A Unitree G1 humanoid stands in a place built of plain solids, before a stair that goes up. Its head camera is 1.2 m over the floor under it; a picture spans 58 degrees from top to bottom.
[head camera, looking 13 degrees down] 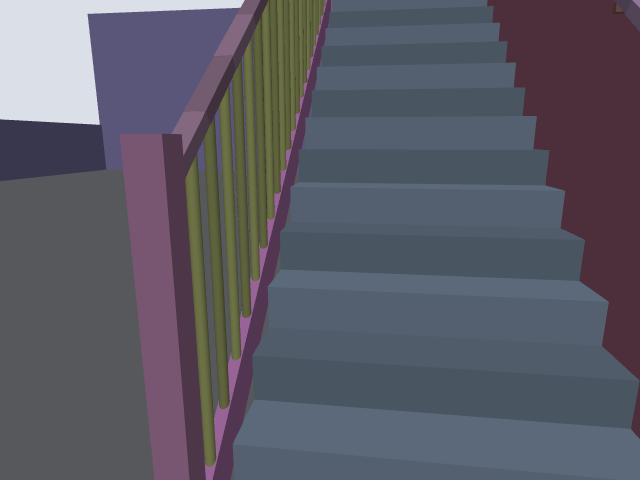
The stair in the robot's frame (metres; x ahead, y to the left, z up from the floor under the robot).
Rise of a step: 0.17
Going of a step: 0.23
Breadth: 1.20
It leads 7 degrees to the right of straight ahead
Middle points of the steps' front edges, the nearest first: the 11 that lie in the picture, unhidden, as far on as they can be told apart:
1.03 -0.34 0.33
1.25 -0.37 0.50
1.48 -0.40 0.66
1.70 -0.43 0.83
1.93 -0.46 0.99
2.15 -0.49 1.16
2.38 -0.51 1.32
2.60 -0.54 1.49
2.83 -0.57 1.65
3.05 -0.60 1.82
3.28 -0.63 1.98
